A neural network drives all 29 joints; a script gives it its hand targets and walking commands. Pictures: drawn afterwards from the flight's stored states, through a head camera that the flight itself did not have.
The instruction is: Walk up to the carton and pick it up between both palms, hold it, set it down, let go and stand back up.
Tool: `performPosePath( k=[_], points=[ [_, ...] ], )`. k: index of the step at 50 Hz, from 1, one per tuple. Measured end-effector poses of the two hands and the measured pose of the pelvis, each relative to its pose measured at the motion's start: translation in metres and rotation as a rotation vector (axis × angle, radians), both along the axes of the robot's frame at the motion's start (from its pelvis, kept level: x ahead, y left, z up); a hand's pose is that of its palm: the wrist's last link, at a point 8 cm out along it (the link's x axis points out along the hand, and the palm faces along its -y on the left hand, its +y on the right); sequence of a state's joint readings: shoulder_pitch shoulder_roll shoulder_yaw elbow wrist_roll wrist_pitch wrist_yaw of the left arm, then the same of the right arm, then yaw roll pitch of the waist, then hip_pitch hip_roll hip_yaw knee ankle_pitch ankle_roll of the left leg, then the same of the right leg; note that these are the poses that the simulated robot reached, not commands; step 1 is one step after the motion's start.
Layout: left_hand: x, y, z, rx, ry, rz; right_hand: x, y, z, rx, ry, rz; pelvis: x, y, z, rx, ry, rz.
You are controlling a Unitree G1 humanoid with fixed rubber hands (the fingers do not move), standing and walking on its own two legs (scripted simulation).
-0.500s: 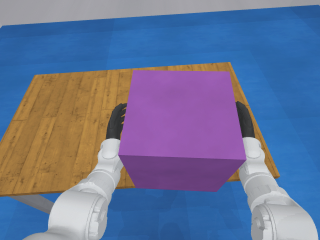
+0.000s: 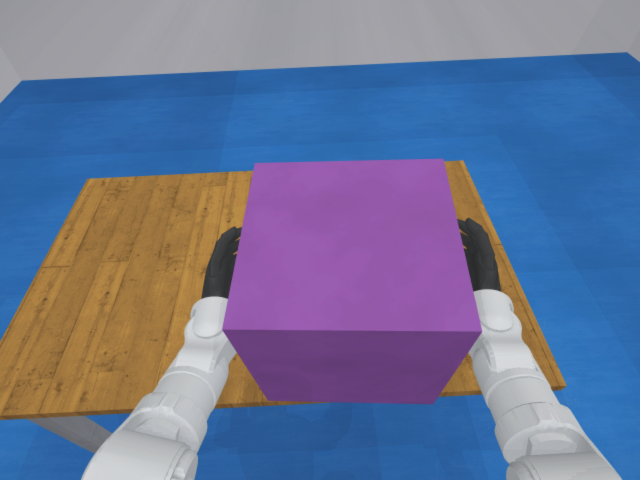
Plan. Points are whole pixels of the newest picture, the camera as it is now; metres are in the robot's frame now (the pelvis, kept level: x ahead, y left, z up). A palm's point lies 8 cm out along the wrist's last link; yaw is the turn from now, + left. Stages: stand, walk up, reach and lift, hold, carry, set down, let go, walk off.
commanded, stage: reach and lift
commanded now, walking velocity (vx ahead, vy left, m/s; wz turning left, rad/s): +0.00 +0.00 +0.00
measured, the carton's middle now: (348, 289) +0.39 -0.05 +0.01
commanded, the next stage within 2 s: hold in 1.98 s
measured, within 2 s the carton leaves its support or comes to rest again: neither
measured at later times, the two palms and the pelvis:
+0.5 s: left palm (201, 259) +0.37 +0.13 +0.12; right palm (495, 262) +0.35 -0.21 +0.11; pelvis -0.01 +0.00 +0.01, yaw -1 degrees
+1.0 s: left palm (166, 256) +0.36 +0.16 +0.14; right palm (479, 252) +0.34 -0.18 +0.14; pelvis -0.01 +0.02 +0.01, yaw -1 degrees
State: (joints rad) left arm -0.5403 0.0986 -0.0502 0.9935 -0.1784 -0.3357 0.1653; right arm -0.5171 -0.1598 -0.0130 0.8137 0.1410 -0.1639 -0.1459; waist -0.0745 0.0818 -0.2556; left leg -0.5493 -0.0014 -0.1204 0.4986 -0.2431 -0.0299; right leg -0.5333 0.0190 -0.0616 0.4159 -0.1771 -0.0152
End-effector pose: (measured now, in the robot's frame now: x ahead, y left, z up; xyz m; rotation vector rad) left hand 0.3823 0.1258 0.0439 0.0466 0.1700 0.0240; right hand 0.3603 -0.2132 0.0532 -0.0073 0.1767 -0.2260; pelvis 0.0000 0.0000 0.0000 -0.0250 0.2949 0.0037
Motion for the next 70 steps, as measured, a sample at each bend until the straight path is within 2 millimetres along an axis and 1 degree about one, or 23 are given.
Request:
performPosePath(
  k=[7, 12, 17, 23, 29, 36, 44, 50, 60, 70],
  points=[
    [-0.002, -0.002, 0.028, -0.001, 0.004, -0.011, -0.005, -0.002, 0.029, 0.02, 0.004, -0.016, 0.001, 0.002, 0.005, 0.002, -0.083, -0.013],
    [-0.007, 0.0, 0.043, -0.001, 0.019, -0.003, -0.007, 0.0, 0.044, 0.027, 0.018, -0.008, -0.002, 0.003, 0.008, 0.004, -0.141, -0.025],
    [-0.013, 0.006, 0.056, -0.003, 0.02, 0.009, -0.01, 0.006, 0.054, 0.025, 0.018, 0.002, -0.006, 0.003, 0.01, 0.006, -0.167, -0.024],
    [-0.01, 0.006, 0.072, 0.023, 0.009, -0.002, -0.013, 0.005, 0.059, 0.025, 0.01, -0.008, -0.013, 0.002, 0.01, 0.009, -0.179, -0.022],
    [-0.012, 0.005, 0.071, 0.014, 0.028, -0.005, -0.017, 0.004, 0.058, 0.01, 0.03, -0.013, -0.013, 0.002, 0.011, 0.011, -0.186, -0.034],
    [-0.021, 0.014, 0.069, -0.004, 0.031, 0.007, -0.02, 0.014, 0.063, 0.023, 0.029, -0.002, -0.011, 0.004, 0.012, 0.007, -0.188, -0.034],
    [-0.025, 0.029, 0.088, 0.011, 0.007, 0.015, -0.021, 0.028, 0.078, 0.043, 0.005, 0.007, -0.01, 0.009, 0.012, 0.004, -0.213, -0.018],
    [-0.025, 0.034, 0.1, 0.016, 0.006, 0.012, -0.022, 0.033, 0.088, 0.04, 0.005, 0.006, -0.009, 0.015, 0.012, 0.002, -0.239, -0.014],
    [-0.027, 0.032, 0.11, 0.018, 0.012, 0.001, -0.029, 0.031, 0.093, 0.045, 0.01, -0.006, -0.008, 0.023, 0.012, -0.003, -0.268, -0.025],
    [-0.029, 0.027, 0.119, 0.013, 0.02, 0.012, -0.028, 0.027, 0.098, 0.047, 0.016, 0.002, -0.011, 0.019, 0.013, -0.001, -0.28, -0.038]
  ],
)
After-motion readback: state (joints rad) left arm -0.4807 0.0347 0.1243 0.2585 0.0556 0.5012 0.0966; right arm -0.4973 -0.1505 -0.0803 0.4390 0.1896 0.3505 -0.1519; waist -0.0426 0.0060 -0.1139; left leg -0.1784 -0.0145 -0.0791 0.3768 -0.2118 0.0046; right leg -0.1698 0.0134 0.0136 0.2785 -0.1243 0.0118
